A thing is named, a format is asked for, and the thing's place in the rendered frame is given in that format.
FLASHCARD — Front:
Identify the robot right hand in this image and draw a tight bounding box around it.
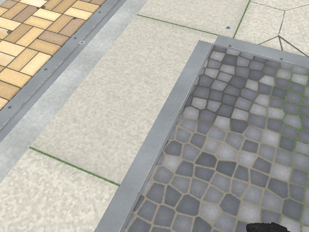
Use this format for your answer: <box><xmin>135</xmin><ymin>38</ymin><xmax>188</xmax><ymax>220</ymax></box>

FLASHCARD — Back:
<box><xmin>246</xmin><ymin>222</ymin><xmax>291</xmax><ymax>232</ymax></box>

